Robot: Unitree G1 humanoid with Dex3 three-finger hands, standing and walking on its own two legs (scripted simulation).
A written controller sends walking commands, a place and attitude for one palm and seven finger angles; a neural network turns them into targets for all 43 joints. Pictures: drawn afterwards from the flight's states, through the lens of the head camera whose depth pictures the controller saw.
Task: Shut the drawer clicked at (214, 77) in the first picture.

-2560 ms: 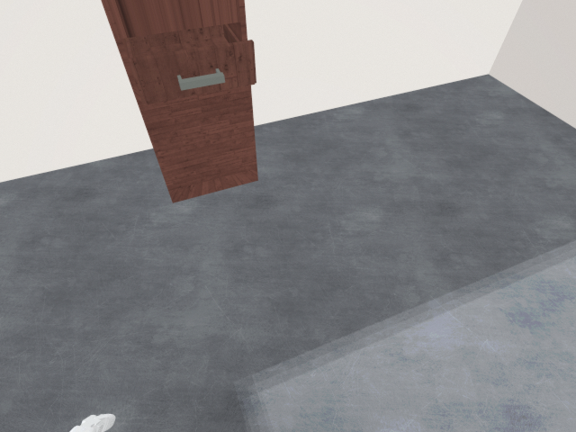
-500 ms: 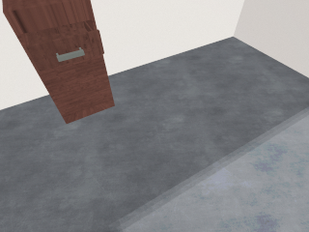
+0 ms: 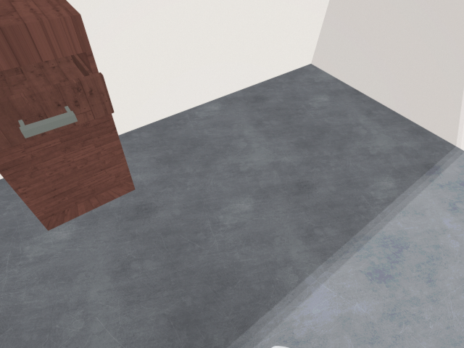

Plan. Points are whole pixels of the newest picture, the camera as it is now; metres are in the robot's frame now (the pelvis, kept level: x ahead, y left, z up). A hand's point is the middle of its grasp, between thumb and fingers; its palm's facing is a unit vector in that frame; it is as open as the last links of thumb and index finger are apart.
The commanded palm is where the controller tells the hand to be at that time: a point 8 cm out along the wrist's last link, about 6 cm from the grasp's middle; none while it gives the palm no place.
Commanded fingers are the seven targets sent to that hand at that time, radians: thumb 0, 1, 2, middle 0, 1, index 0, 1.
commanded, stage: walk to a spot facing it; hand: left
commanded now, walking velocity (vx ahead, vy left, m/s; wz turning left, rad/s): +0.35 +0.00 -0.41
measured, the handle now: (47, 120) +0.67 +0.60 -0.07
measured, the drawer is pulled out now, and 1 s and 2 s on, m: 0.16 0.16 0.16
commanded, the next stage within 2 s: turn to face it in 0.34 s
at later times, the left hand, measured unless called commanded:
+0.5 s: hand (194, 264) +0.32 +0.11 -0.16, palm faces -0.19 -0.96 -0.22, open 7.3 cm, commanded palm none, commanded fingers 0.00 0.90 0.90 -0.20 -0.30 -0.20 -0.30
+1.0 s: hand (174, 240) +0.38 +0.17 -0.17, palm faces +0.06 -0.98 -0.20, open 7.3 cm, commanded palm none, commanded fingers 0.00 0.90 0.90 -0.20 -0.30 -0.20 -0.30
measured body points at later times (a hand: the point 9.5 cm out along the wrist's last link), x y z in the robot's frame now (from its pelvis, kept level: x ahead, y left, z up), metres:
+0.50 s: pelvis +0.20 -0.05 +0.00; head +0.22 -0.07 +0.45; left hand +0.33 +0.16 -0.14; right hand +0.15 -0.28 -0.16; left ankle +0.20 +0.09 -0.65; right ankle +0.21 -0.14 -0.73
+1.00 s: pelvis +0.31 -0.03 +0.01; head +0.35 -0.01 +0.46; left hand +0.38 +0.22 -0.15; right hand +0.38 -0.27 -0.13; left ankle +0.37 +0.04 -0.73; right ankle +0.30 -0.20 -0.66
